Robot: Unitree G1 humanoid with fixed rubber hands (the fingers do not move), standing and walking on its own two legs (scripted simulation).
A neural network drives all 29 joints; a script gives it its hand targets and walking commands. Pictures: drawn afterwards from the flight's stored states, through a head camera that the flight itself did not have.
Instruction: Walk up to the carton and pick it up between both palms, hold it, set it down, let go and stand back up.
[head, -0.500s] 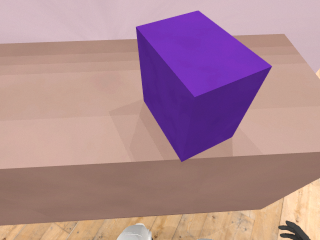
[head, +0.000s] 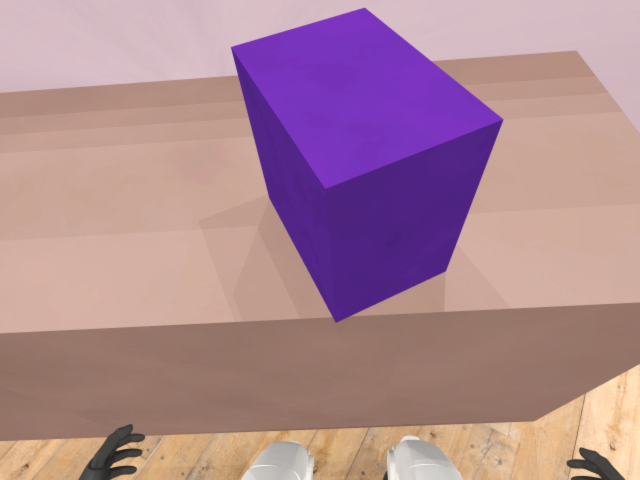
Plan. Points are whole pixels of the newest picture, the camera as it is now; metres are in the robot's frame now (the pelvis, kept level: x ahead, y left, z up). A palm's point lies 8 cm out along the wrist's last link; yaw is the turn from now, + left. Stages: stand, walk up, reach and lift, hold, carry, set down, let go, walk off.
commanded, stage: walk up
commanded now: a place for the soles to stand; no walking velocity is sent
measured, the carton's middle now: (349, 171) +0.44 -0.01 +0.13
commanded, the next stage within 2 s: stand in 1.54 s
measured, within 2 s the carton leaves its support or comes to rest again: neither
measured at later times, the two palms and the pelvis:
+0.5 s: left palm out of the picture +0.06 +0.32 -0.08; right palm out of the picture +0.10 -0.30 -0.08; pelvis -0.01 +0.01 +0.03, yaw +2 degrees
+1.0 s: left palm out of the picture +0.09 +0.31 -0.07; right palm out of the picture +0.09 -0.34 -0.06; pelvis -0.01 -0.01 +0.03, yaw +2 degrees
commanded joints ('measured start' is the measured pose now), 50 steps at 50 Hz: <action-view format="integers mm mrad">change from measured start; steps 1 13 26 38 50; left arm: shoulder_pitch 25 -22 -86 -115 -110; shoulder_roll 281 284 189 211 249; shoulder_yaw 74 46 -1 19 43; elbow -49 66 191 168 114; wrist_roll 1 -18 -35 -28 -11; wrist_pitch -9 -56 -51 12 28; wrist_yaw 10 -1 -11 -31 -48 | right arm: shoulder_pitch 53 7 -125 -118 -78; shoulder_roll -154 -137 -156 -203 -182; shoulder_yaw -46 -20 -9 -24 -24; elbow -19 37 142 164 141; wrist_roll -7 -13 -11 -3 -7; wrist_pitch -39 -43 -61 -54 -35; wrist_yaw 1 7 17 -18 -12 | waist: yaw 24 -40 0 -5 4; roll -255 -50 -2 -1 -102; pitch -180 -125 -121 -220 -183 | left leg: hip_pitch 81 131 159 206 150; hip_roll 46 74 153 184 85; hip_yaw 114 36 -55 -19 52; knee -323 -435 -751 -703 -580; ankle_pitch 3 87 273 581 184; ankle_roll -10 38 32 27 11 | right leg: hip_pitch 150 59 227 314 222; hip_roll -191 -204 -72 -57 -134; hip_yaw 263 383 148 104 235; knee -346 -444 -470 -380 -529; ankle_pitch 101 -45 105 388 35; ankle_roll -195 -140 -16 -34 -99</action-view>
